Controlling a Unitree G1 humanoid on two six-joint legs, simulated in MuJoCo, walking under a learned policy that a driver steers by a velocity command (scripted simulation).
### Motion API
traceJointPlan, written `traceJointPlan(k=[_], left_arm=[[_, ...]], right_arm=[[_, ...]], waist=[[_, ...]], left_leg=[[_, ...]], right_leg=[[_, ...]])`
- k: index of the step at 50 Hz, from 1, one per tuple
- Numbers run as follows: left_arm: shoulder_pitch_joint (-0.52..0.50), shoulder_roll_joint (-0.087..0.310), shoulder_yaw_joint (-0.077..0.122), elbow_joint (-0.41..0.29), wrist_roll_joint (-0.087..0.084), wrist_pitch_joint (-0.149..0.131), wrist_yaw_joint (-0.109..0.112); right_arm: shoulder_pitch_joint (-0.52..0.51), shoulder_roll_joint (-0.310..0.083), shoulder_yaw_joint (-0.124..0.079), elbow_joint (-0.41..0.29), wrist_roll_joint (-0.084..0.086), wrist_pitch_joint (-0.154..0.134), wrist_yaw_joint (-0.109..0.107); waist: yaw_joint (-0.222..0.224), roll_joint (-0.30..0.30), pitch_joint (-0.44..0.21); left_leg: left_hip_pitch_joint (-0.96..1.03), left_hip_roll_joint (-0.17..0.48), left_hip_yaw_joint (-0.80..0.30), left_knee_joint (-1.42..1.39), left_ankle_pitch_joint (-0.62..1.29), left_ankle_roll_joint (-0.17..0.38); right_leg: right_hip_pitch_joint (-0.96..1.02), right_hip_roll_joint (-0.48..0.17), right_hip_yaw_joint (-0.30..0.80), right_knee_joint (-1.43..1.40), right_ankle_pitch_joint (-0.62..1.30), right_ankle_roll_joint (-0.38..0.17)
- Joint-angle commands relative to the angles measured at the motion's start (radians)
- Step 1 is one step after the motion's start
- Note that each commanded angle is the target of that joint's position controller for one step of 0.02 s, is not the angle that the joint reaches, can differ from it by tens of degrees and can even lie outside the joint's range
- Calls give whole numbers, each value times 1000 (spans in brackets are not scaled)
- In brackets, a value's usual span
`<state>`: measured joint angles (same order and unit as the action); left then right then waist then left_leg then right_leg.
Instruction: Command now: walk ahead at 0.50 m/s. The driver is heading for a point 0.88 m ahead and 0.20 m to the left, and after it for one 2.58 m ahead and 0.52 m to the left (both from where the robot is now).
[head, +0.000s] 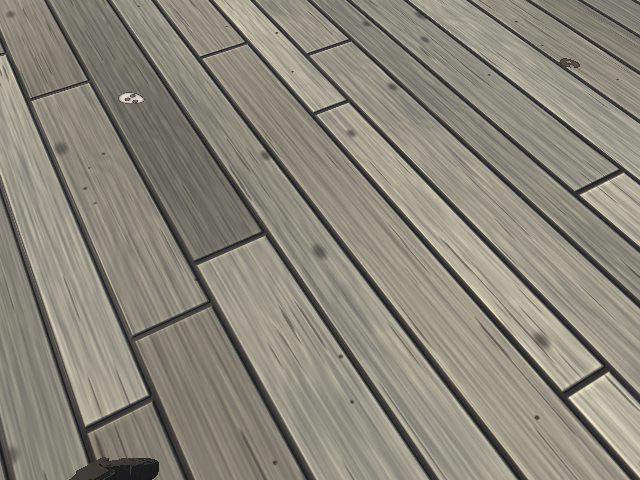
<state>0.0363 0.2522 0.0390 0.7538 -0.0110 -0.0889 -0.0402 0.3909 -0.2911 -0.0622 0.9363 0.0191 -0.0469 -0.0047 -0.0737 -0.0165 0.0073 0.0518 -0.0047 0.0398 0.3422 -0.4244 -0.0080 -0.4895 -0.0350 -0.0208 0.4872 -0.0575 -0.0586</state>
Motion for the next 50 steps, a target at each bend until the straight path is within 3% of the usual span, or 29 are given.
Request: traceJointPlan(k=[1, 2, 3, 4, 5, 7, 10, 13, 16, 19, 22, 24, 25, 26, 27, 28, 29, 30, 31, 32, 33, 35, 37, 39, 41, 45, 48, 49, 50], left_arm=[[403, 313, 102, 47, 20, -3, 19], [438, 266, 89, 63, 3, 2, 15], [376, 204, 66, 53, -2, 1, 16], [295, 172, 56, 37, 2, 2, 19], [230, 144, 45, 30, 9, 1, 17], [170, 109, 36, 26, 21, -8, 13], [186, 137, 44, 49, 15, -22, 17], [229, 156, 48, 77, 12, -17, 31], [270, 166, 48, 101, 4, -11, 40], [331, 177, 51, 136, -4, -2, 43], [358, 184, 56, 163, -9, 16, 47], [347, 196, 62, 169, -10, 26, 51], [328, 205, 65, 168, -11, 31, 53], [308, 199, 62, 165, -10, 37, 54], [311, 168, 48, 153, -1, 39, 56], [420, 65, 15, 134, 9, 22, 47], [415, 59, 9, 149, 5, -3, 42], [327, 155, 36, 126, -25, -20, 34], [252, 163, 36, 103, -35, -27, 34], [203, 155, 39, 101, -17, -22, 42], [233, 143, 45, 106, -8, -11, 48], [296, 103, 43, 133, 1, 17, 54], [281, 81, 39, 127, 8, 31, 60], [225, 62, 31, 110, 18, 34, 60], [160, 53, 24, 100, 17, 33, 54], [81, 80, 27, 86, 13, 37, 47], [105, 100, 36, 96, 26, 31, 42], [138, 132, 46, 111, 32, 28, 45], [155, 194, 58, 113, 39, 28, 53]], right_arm=[[62, -35, 11, -86, -23, -21, 0], [64, -23, 18, -73, -12, -44, 5], [-32, -125, -9, -95, 17, -61, 12], [-112, -133, -10, -119, 26, -67, 13], [-143, -123, -11, -123, 13, -64, 9], [-110, -96, -16, -111, -2, -41, 5], [-120, -61, -13, -115, -9, -18, -1], [-216, -52, -11, -144, -17, -20, 1], [-318, -29, -2, -169, -13, -28, 12], [-410, -25, 5, -199, -5, -34, 25], [-460, -39, 5, -229, -1, -42, 42], [-432, -61, -2, -229, -1, -47, 50], [-377, -81, -11, -216, -3, -49, 49], [-255, -111, -30, -179, -6, -49, 45], [-80, -166, -54, -130, -12, -48, 35], [41, -265, -78, -109, -29, -42, 29], [67, -214, -62, -98, -13, -38, 32], [6, -158, -41, -105, -7, -39, 31], [-74, -131, -33, -124, -10, -39, 28], [-151, -97, -21, -133, -22, -40, 32], [-194, -83, -16, -139, -34, -47, 33], [-211, -64, -11, -126, -36, -56, 38], [-214, -86, -14, -107, -36, -58, 28], [-211, -96, -15, -92, -33, -49, 13], [-193, -107, -15, -76, -33, -39, 5], [-157, -115, -13, -31, -24, -19, 0], [-184, -104, -10, -13, -8, -3, -6], [-147, -85, -4, -1, -12, -1, -6], [-92, -64, 2, 0, -36, -9, -7]], waist=[[172, -147, -344], [183, -257, -420], [190, -164, -273], [168, -108, -161], [137, -52, -83], [76, -81, -40], [55, -59, -11], [77, -37, 16], [112, -38, 37], [148, -34, 61], [150, -41, 75], [121, -57, 55], [87, -71, 21], [20, -64, -52], [-47, -27, -178], [-29, 177, -336], [-39, 279, -408], [-41, 204, -275], [-17, 145, -162], [13, 65, -61], [62, 112, -44], [104, 104, -51], [122, 92, -46], [115, 92, -51], [87, 96, -64], [55, 98, -63], [92, 84, -60], [98, 46, -76], [61, -31, -130]], left_leg=[[-518, 39, 10, 707, 394, 42], [-724, -53, -103, 899, -154, 25], [-827, 17, -153, 978, -123, 45], [-840, 70, -121, 951, -30, 58], [-803, 108, -103, 890, 49, 55], [-680, 150, -113, 800, 132, 46], [-683, 159, -100, 707, 210, 18], [-739, 157, -94, 534, 372, -2], [-700, 126, -62, 352, 510, -1], [-695, 102, -47, 250, 534, 5], [-719, 91, -56, 188, 460, 33], [-662, 73, -44, 164, 385, 59], [-573, 46, -20, 154, 353, 76], [-401, 12, 13, 131, 362, 101], [-122, 63, -38, 168, 394, 141], [298, 320, -453, 154, 275, 289], [371, 403, -761, -12, 151, 342], [272, 369, -659, -36, 67, 290], [123, 336, -526, -58, 105, 257], [-43, 289, -409, -92, 285, 230], [-143, 273, -332, -102, 481, 229], [-240, 237, -214, -110, 776, 235], [-273, 223, -135, -115, 929, 243], [-275, 195, -72, -111, 966, 227], [-265, 171, -34, -111, 938, 206], [-188, 199, -63, -81, 830, 202], [-164, 195, -90, 26, 729, 166], [-174, 148, -84, 83, 655, 123], [-240, 81, -51, 166, 495, 76]], right_leg=[[835, -285, 416, 25, -34, -217], [921, -372, 746, -153, -210, -287], [816, -331, 645, -184, -311, -230], [669, -295, 513, -203, -278, -193], [524, -258, 417, -240, -199, -180], [363, -204, 309, -301, -95, -163], [305, -191, 218, -357, 20, -183], [334, -175, 152, -375, 81, -171], [345, -145, 87, -381, 81, -143], [414, -168, 81, -365, 60, -140], [523, -217, 95, -311, 105, -128], [569, -236, 100, -255, 210, -110], [576, -228, 89, -192, 355, -98], [554, -188, 54, -51, 500, -76], [424, -134, 14, 175, 435, -44], [13, 10, -37, 575, 71, 31], [-165, 93, 90, 759, -515, 40], [-264, 26, 141, 842, -490, 20], [-278, -29, 106, 816, -400, 6], [-231, -63, 82, 749, -325, 8], [-152, -89, 88, 698, -284, 18], [-35, -90, 80, 644, -275, 46], [-31, -78, 62, 552, -218, 71], [-13, -75, 52, 392, -104, 81], [39, -54, 34, 245, 20, 78], [76, -28, 45, 108, 68, 68], [158, -9, 36, -25, 75, 30], [251, -25, 57, -96, 264, 9], [392, -117, 135, -38, 614, -28]])
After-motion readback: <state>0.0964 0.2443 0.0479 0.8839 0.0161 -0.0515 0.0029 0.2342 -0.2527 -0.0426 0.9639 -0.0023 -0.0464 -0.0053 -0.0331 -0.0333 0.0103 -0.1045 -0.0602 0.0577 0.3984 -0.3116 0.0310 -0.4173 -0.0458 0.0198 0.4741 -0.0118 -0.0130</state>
